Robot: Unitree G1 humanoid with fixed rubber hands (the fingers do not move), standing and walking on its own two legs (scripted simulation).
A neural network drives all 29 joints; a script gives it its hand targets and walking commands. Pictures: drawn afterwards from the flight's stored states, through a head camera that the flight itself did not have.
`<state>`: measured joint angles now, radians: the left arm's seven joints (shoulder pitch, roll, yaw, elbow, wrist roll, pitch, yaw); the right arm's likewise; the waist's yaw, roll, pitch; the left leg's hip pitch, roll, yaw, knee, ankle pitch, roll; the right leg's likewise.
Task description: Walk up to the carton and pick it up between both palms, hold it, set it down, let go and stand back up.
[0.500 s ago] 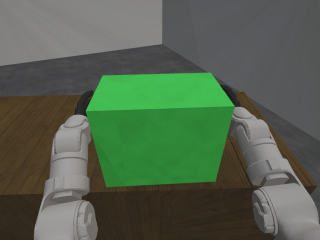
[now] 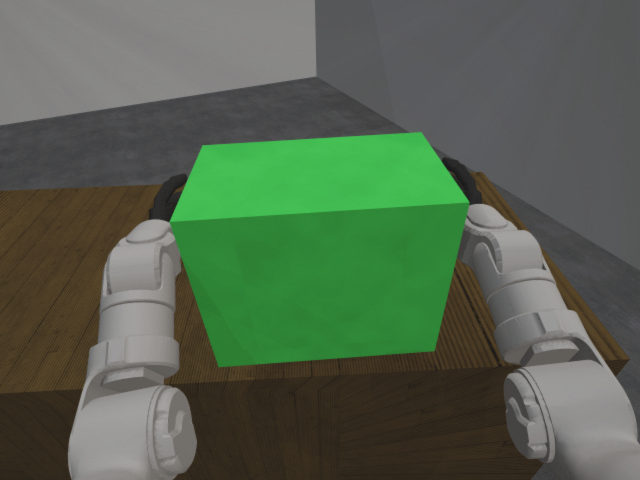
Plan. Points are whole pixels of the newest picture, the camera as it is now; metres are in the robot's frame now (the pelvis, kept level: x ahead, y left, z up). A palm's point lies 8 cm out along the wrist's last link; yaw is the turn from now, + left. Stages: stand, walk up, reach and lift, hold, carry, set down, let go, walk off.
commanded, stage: reach and lift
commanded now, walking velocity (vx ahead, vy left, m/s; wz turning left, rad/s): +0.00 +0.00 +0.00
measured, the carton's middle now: (320, 249) +0.38 +0.00 +0.16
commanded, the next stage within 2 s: hold in 0.52 s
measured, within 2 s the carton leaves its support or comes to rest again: neither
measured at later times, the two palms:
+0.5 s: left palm (140, 188) +0.36 +0.19 +0.27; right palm (477, 169) +0.38 -0.18 +0.27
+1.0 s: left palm (135, 168) +0.35 +0.19 +0.30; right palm (501, 158) +0.36 -0.19 +0.29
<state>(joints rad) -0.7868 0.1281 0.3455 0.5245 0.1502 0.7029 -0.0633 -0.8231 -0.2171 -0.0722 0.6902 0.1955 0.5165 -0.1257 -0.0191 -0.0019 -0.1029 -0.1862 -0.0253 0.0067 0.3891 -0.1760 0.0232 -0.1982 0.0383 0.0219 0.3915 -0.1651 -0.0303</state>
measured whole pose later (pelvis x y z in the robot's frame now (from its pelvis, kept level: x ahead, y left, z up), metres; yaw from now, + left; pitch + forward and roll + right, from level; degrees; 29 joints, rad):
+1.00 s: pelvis +0.00 +0.00 +0.00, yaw +0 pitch -4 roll +0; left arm -0.85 0.17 0.35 0.41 0.14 0.79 -0.07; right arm -0.89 -0.23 -0.07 0.62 0.23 0.53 -0.14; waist -0.04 0.02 -0.21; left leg -0.15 -0.02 0.01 0.39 -0.18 0.02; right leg -0.16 0.04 0.02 0.39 -0.17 -0.03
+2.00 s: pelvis -0.01 +0.00 +0.00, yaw +0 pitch -5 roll +0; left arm -0.83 0.16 0.34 0.45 0.16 0.83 -0.09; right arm -0.89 -0.24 -0.07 0.60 0.25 0.63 -0.15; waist -0.04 0.02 -0.08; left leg -0.14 -0.02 0.01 0.39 -0.16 0.02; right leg -0.14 0.04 0.02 0.37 -0.14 -0.03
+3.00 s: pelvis +0.00 +0.00 +0.00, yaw +0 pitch -4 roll +0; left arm -0.85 0.16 0.35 0.35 0.17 0.84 -0.08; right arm -0.90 -0.24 -0.07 0.59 0.29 0.59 -0.15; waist -0.04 0.00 -0.16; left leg -0.14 -0.02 0.01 0.39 -0.18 0.02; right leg -0.14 0.04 0.02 0.37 -0.16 -0.03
